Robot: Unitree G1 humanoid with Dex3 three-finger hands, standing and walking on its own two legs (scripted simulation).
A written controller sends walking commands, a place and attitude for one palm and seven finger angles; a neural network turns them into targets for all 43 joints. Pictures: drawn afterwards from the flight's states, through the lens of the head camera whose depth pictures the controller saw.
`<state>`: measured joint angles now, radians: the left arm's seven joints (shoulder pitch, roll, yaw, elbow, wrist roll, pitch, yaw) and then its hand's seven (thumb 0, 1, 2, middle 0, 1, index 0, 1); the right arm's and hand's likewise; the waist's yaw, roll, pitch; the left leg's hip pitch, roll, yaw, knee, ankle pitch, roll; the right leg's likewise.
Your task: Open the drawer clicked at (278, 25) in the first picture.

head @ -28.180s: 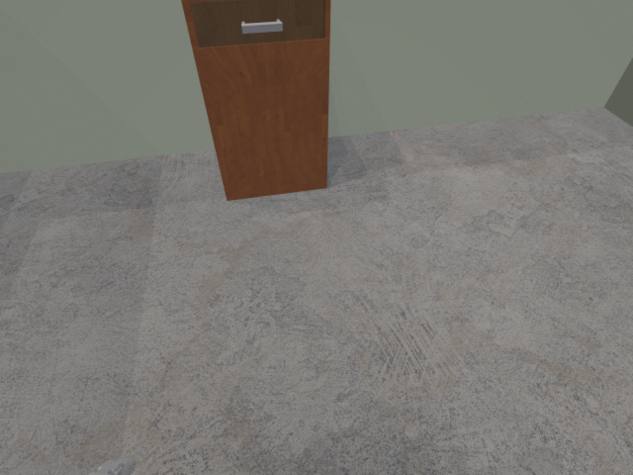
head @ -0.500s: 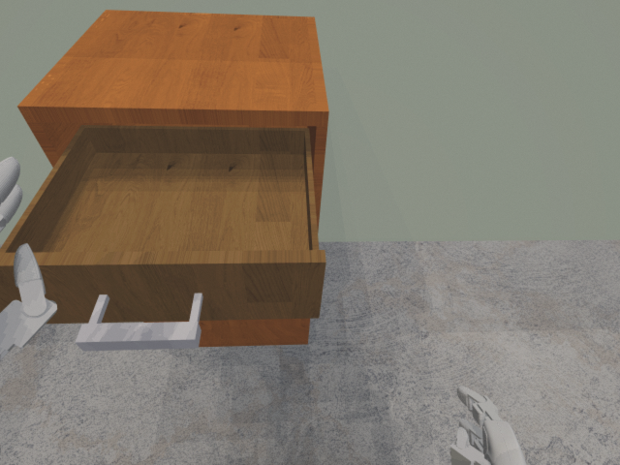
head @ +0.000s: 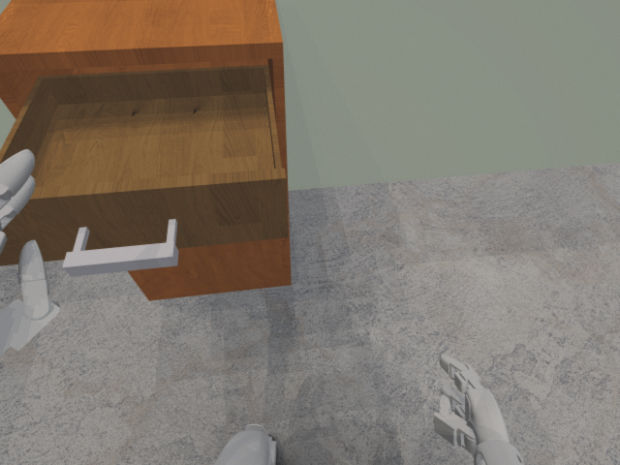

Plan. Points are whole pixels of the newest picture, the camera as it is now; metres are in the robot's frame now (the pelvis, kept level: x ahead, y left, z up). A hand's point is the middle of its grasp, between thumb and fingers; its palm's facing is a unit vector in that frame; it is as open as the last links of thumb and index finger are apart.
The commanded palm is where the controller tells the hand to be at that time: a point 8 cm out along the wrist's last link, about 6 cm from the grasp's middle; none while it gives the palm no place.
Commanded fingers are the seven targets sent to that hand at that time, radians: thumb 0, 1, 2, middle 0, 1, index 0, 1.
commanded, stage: stop stepping back and stand still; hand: left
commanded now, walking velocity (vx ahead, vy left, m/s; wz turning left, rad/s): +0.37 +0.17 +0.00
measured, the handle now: (125, 245) +0.38 +0.28 +0.03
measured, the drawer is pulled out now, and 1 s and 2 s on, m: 0.30 0.30 0.30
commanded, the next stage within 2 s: let the arm hang, fingers relaxed in 0.72 s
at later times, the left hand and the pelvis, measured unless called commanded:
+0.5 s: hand out of the picture +0.09 +0.24 +0.21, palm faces +0.49 -0.78 -0.39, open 7.4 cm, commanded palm +0.04 +0.28 +0.22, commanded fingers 0.00 0.90 0.90 -0.20 -0.30 -0.20 -0.30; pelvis -0.08 +0.00 +0.00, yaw +2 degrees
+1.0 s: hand out of the picture +0.09 +0.20 -0.06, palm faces +0.10 -0.93 -0.36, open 7.4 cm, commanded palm none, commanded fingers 0.00 0.90 0.90 -0.20 -0.30 -0.20 -0.30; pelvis -0.08 -0.02 -0.01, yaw +4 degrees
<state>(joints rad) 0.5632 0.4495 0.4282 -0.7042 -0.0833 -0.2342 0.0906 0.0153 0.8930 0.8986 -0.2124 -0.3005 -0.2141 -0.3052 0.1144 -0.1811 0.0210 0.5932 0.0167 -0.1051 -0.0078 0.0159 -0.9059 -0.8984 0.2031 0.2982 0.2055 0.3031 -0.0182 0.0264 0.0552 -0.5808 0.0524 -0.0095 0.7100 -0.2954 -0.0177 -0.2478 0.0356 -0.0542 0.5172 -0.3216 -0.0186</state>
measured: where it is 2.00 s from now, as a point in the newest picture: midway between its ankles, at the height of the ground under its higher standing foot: outside the picture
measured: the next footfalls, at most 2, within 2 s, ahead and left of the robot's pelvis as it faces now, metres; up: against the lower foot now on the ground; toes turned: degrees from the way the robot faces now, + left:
left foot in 0.20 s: -0.04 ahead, +0.11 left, +0.00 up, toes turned +4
right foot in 0.84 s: -0.04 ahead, -0.11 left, +0.00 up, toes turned -2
